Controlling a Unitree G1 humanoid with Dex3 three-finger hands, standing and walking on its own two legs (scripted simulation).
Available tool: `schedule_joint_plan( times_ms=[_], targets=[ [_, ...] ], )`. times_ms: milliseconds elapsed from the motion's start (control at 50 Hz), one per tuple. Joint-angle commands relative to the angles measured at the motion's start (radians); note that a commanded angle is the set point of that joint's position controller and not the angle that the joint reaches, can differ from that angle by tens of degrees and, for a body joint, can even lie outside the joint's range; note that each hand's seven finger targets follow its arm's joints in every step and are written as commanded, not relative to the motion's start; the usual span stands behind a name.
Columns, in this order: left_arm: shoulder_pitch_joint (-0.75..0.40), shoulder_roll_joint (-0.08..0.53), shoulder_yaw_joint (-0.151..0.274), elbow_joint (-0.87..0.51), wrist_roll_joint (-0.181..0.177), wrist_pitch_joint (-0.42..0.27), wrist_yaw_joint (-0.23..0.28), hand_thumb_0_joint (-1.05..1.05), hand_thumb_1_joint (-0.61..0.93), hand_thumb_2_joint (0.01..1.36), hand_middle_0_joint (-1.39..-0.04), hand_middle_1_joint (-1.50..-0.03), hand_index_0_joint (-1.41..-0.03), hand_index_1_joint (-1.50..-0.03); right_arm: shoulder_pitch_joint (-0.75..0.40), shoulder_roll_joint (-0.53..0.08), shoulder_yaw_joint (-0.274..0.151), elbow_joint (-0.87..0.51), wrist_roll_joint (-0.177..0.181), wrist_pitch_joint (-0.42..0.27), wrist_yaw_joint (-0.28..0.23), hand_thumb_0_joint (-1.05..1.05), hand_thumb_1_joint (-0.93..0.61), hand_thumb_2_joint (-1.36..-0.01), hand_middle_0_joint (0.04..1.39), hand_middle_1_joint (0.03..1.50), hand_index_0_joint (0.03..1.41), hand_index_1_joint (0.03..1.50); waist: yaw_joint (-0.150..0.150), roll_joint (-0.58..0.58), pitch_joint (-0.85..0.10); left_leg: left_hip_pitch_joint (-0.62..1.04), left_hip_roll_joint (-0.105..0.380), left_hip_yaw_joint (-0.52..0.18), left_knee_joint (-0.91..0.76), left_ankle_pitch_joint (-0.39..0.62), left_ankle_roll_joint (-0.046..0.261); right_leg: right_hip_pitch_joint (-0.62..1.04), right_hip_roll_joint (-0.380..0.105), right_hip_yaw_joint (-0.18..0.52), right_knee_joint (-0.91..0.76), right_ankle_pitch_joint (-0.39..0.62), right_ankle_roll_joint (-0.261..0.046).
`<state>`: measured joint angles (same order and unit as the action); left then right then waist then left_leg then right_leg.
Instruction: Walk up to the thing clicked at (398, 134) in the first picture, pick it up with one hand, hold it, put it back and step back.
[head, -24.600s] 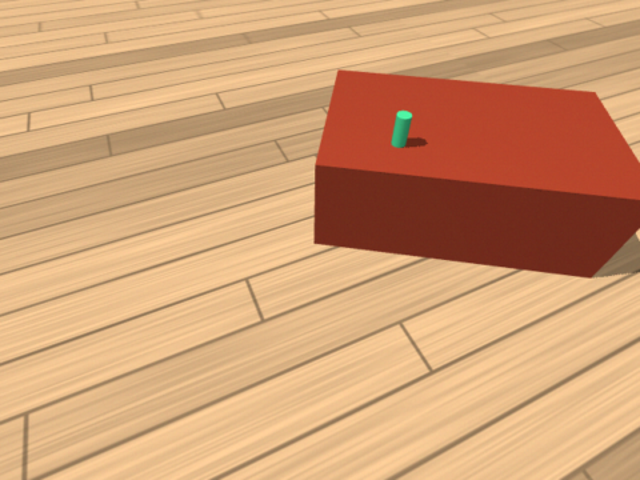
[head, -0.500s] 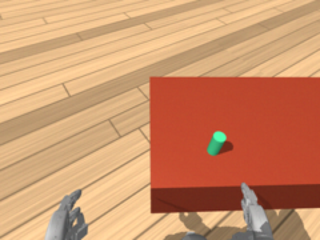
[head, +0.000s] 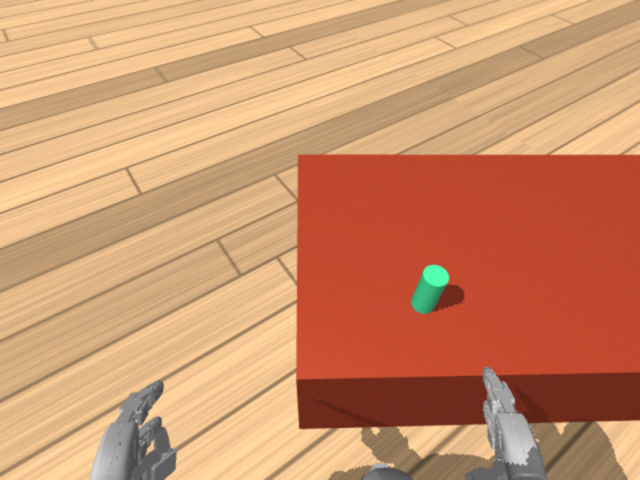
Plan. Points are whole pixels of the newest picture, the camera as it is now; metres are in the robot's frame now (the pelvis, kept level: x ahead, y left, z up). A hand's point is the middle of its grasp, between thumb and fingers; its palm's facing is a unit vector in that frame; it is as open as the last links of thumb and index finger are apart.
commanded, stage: home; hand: right
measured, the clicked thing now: (428, 290) +0.51 -0.25 -0.25
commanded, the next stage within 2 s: stand in 1.28 s
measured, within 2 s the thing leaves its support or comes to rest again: neither
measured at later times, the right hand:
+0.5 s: hand (472, 451) +0.17 -0.19 -0.06, palm faces +0.10 +0.97 -0.23, open 17.6 cm
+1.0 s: hand (469, 463) +0.16 -0.18 -0.06, palm faces +0.12 +0.96 -0.26, open 17.6 cm
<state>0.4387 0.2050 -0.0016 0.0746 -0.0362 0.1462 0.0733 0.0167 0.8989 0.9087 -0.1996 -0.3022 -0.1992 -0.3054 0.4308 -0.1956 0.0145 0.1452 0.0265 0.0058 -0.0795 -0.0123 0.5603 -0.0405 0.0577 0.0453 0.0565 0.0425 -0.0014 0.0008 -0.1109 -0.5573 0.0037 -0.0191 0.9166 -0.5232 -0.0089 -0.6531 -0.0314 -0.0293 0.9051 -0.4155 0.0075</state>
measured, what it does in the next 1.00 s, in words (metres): stands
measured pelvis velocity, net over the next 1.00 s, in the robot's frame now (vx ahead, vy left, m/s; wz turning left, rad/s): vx -0.01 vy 0.00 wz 0.00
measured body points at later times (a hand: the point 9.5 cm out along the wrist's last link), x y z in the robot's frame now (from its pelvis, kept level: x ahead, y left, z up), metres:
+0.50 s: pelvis +0.00 -0.01 +0.00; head +0.03 -0.01 +0.45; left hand +0.16 +0.22 -0.04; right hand +0.16 -0.24 -0.04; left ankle -0.04 +0.12 -0.69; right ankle +0.02 -0.12 -0.69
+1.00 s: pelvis -0.01 +0.00 +0.00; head +0.02 +0.00 +0.45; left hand +0.14 +0.24 -0.08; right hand +0.15 -0.23 -0.04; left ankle -0.04 +0.12 -0.69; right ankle +0.02 -0.12 -0.69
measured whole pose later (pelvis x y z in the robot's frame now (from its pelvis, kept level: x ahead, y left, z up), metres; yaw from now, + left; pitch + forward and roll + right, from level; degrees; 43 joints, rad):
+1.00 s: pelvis -0.01 +0.00 +0.00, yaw +0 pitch +8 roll +1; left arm 0.31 0.22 -0.01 0.39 -0.04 0.05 0.13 0.02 0.90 0.91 -0.20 -0.30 -0.20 -0.31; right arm 0.47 -0.19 0.02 0.08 0.03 0.08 -0.14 -0.01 0.56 -0.04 0.06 0.04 0.06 0.04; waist 0.02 -0.02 -0.10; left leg -0.56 -0.01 0.00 0.93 -0.51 -0.01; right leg -0.67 -0.04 -0.01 0.95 -0.42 0.01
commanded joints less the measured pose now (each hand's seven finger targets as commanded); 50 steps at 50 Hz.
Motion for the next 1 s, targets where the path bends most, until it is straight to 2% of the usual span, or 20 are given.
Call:
schedule_joint_plan(
  times_ms=[0, 20, 40, 100, 120, 220, 280, 320, 420, 500, 560, 580, 600, 640, 660, 680, 760, 900, 960, 980],
  targets=[
    [-0.033, 0.099, 0.052, -0.196, 0.006, -0.062, 0.014, 0.0, 0.896, 0.906, -0.2, -0.303, -0.201, -0.302, -0.019, -0.11, -0.066, -0.193, -0.002, -0.061, -0.019, 0.0, 0.57, -0.041, 0.049, 0.047, 0.049, 0.047, -0.015, 0.006, -0.096, -0.014, -0.017, 0.046, -0.141, 0.281, 0.009, 0.178, 0.01, -0.009, -0.122, 0.228, -0.016],
    [-0.03, 0.111, 0.065, -0.207, 0.005, -0.062, 0.016, 0.0, 0.896, 0.905, -0.2, -0.303, -0.201, -0.301, -0.01, -0.098, -0.055, -0.178, -0.003, -0.058, -0.019, 0.0, 0.59, -0.029, 0.047, 0.044, 0.047, 0.044, 0.001, 0.006, -0.097, -0.022, -0.019, 0.047, -0.139, 0.278, 0.011, 0.181, 0.009, -0.009, -0.125, 0.227, -0.016],
    [-0.023, 0.097, 0.052, -0.199, 0.007, -0.061, 0.015, 0.0, 0.896, 0.904, -0.2, -0.303, -0.201, -0.302, -0.006, -0.098, -0.055, -0.192, -0.004, -0.06, -0.018, 0.0, 0.587, -0.03, 0.047, 0.044, 0.047, 0.044, -0.012, 0.006, -0.118, -0.013, -0.019, 0.045, -0.134, 0.296, 0.01, 0.186, 0.009, -0.01, -0.118, 0.245, -0.016],
    [-0.014, 0.089, 0.042, -0.184, 0.007, -0.063, 0.017, 0.0, 0.896, 0.904, -0.2, -0.303, -0.201, -0.302, -0.024, -0.098, -0.053, -0.197, -0.003, -0.058, -0.019, 0.0, 0.593, -0.027, 0.046, 0.043, 0.046, 0.043, -0.007, -0.011, -0.089, -0.021, -0.017, 0.044, -0.142, 0.27, 0.011, 0.169, 0.013, -0.014, -0.125, 0.214, -0.015],
    [-0.01, 0.09, 0.045, -0.191, 0.009, -0.063, 0.019, 0.0, 0.896, 0.904, -0.2, -0.303, -0.201, -0.302, -0.014, -0.102, -0.059, -0.206, -0.005, -0.058, -0.022, 0.0, 0.591, -0.028, 0.047, 0.044, 0.046, 0.044, -0.008, -0.008, -0.127, -0.008, -0.017, 0.043, -0.134, 0.303, 0.01, 0.184, 0.013, -0.015, -0.116, 0.249, -0.016],
    [0.008, 0.109, 0.069, -0.174, 0.01, -0.067, 0.022, 0.0, 0.896, 0.903, -0.2, -0.303, -0.201, -0.302, -0.013, -0.102, -0.064, -0.209, -0.005, -0.05, -0.026, 0.0, 0.59, -0.028, 0.047, 0.044, 0.046, 0.044, 0.001, -0.034, -0.128, -0.021, -0.022, 0.051, -0.119, 0.308, 0.016, 0.199, 0.005, -0.006, -0.12, 0.272, -0.011],
    [-0.011, 0.098, 0.051, -0.176, 0.009, -0.067, 0.021, 0.0, 0.896, 0.902, -0.2, -0.302, -0.201, -0.302, -0.012, -0.105, -0.063, -0.207, -0.006, -0.048, -0.027, 0.0, 0.575, -0.037, 0.048, 0.047, 0.048, 0.047, -0.01, -0.027, -0.092, -0.035, -0.022, 0.049, -0.129, 0.269, 0.017, 0.174, 0.005, -0.006, -0.127, 0.231, -0.013],
    [-0.025, 0.106, 0.058, -0.188, 0.008, -0.071, 0.023, 0.0, 0.896, 0.902, -0.2, -0.302, -0.201, -0.302, -0.015, -0.086, -0.05, -0.193, -0.004, -0.047, -0.027, 0.0, 0.585, -0.031, 0.047, 0.045, 0.047, 0.045, 0.0, -0.006, -0.079, -0.042, -0.024, 0.054, -0.135, 0.235, 0.018, 0.164, 0.002, -0.001, -0.137, 0.196, -0.013],
    [-0.013, 0.11, 0.061, -0.198, 0.009, -0.074, 0.023, 0.0, 0.896, 0.902, -0.2, -0.302, -0.2, -0.302, -0.005, -0.09, -0.05, -0.205, -0.006, -0.046, -0.029, 0.0, 0.582, -0.032, 0.047, 0.045, 0.047, 0.045, -0.003, -0.014, -0.109, -0.033, -0.026, 0.058, -0.121, 0.266, 0.019, 0.189, 0.0, 0.003, -0.135, 0.239, -0.011],
    [-0.032, 0.094, 0.045, -0.196, 0.007, -0.076, 0.023, 0.0, 0.896, 0.901, -0.2, -0.301, -0.2, -0.301, -0.023, -0.103, -0.064, -0.199, -0.004, -0.05, -0.032, 0.0, 0.584, -0.031, 0.047, 0.045, 0.047, 0.045, -0.011, 0.006, -0.075, -0.038, -0.019, 0.046, -0.146, 0.219, 0.016, 0.15, 0.009, -0.009, -0.129, 0.175, -0.015],
    [-0.009, 0.106, 0.062, -0.193, 0.006, -0.078, 0.028, 0.0, 0.896, 0.902, -0.2, -0.302, -0.2, -0.301, -0.025, -0.095, -0.052, -0.205, -0.003, -0.049, -0.03, 0.0, 0.575, -0.036, 0.048, 0.047, 0.048, 0.047, 0.009, -0.001, -0.094, -0.046, -0.019, 0.044, -0.143, 0.225, 0.015, 0.172, 0.01, -0.011, -0.128, 0.174, -0.016],
    [-0.006, 0.107, 0.063, -0.189, 0.009, -0.078, 0.028, 0.0, 0.896, 0.902, -0.2, -0.302, -0.2, -0.302, -0.014, -0.102, -0.062, -0.216, -0.003, -0.05, -0.032, 0.0, 0.564, -0.043, 0.049, 0.048, 0.049, 0.048, -0.003, -0.016, -0.119, -0.032, -0.018, 0.043, -0.136, 0.246, 0.016, 0.178, 0.01, -0.01, -0.122, 0.199, -0.016],
    [-0.009, 0.099, 0.047, -0.19, 0.008, -0.077, 0.027, 0.0, 0.896, 0.902, -0.2, -0.302, -0.2, -0.302, -0.013, -0.104, -0.062, -0.208, -0.002, -0.049, -0.033, 0.0, 0.58, -0.033, 0.048, 0.046, 0.047, 0.046, -0.003, -0.012, -0.094, -0.036, -0.017, 0.045, -0.141, 0.241, 0.015, 0.162, 0.012, -0.011, -0.124, 0.192, -0.016],
    [-0.007, 0.099, 0.052, -0.199, 0.007, -0.079, 0.029, 0.0, 0.896, 0.902, -0.2, -0.302, -0.2, -0.302, -0.014, -0.101, -0.059, -0.207, -0.004, -0.049, -0.031, 0.0, 0.584, -0.031, 0.047, 0.045, 0.047, 0.045, 0.006, 0.002, -0.111, -0.031, -0.014, 0.039, -0.144, 0.266, 0.009, 0.169, 0.014, -0.017, -0.11, 0.206, -0.019],
    [-0.012, 0.091, 0.04, -0.187, 0.009, -0.076, 0.028, 0.0, 0.896, 0.902, -0.2, -0.302, -0.2, -0.302, -0.002, -0.109, -0.07, -0.21, -0.002, -0.051, -0.033, 0.0, 0.573, -0.037, 0.048, 0.047, 0.048, 0.047, -0.01, 0.001, -0.106, -0.025, -0.013, 0.036, -0.144, 0.28, 0.007, 0.16, 0.016, -0.019, -0.105, 0.217, -0.019],
    [-0.097, 0.129, 0.038, 0.047, -0.002, -0.084, 0.038, 0.0, 0.897, 0.903, -0.201, -0.304, -0.201, -0.304, 0.018, -0.127, -0.112, -0.214, -0.006, -0.041, -0.052, 0.0, 0.582, -0.031, 0.047, 0.045, 0.047, 0.045, 0.008, 0.018, -0.095, -0.034, -0.029, 0.043, -0.136, 0.27, 0.005, 0.155, 0.007, 0.005, -0.091, 0.198, -0.026],
    [-0.111, 0.119, 0.03, 0.048, -0.005, -0.11, 0.048, 0.0, 0.897, 0.903, -0.201, -0.304, -0.201, -0.304, 0.049, -0.075, -0.042, -0.228, -0.007, -0.018, -0.059, 0.0, 0.577, -0.034, 0.048, 0.046, 0.047, 0.046, 0.016, -0.009, -0.088, -0.034, -0.03, 0.046, -0.133, 0.269, 0.012, 0.158, 0.003, 0.0, -0.096, 0.2, -0.023],
    [-0.177, 0.134, 0.039, 0.147, -0.004, -0.154, 0.063, 0.0, 0.896, 0.902, -0.201, -0.303, -0.201, -0.303, 0.024, -0.097, -0.063, -0.254, -0.006, 0.013, -0.077, 0.0, 0.582, -0.031, 0.047, 0.045, 0.047, 0.045, 0.021, -0.029, -0.051, -0.054, -0.037, 0.059, -0.138, 0.239, 0.018, 0.157, -0.003, 0.017, -0.111, 0.183, -0.017],
    [-0.19, 0.133, 0.041, 0.164, -0.001, -0.171, 0.072, 0.0, 0.896, 0.902, -0.201, -0.303, -0.201, -0.303, 0.012, -0.117, -0.076, -0.281, -0.006, 0.025, -0.081, 0.0, 0.567, -0.04, 0.049, 0.048, 0.049, 0.048, 0.016, -0.011, -0.097, -0.038, -0.032, 0.051, -0.154, 0.226, 0.014, 0.158, 0.001, 0.017, -0.095, 0.162, -0.022],
    [-0.2, 0.129, 0.036, 0.168, -0.001, -0.177, 0.073, 0.0, 0.896, 0.902, -0.201, -0.303, -0.201, -0.303, 0.022, -0.1, -0.058, -0.251, -0.005, 0.031, -0.078, 0.0, 0.563, -0.043, 0.049, 0.048, 0.049, 0.048, 0.026, 0.016, -0.059, -0.051, -0.032, 0.048, -0.167, 0.206, 0.01, 0.142, 0.002, 0.012, -0.093, 0.137, -0.024]
  ],
)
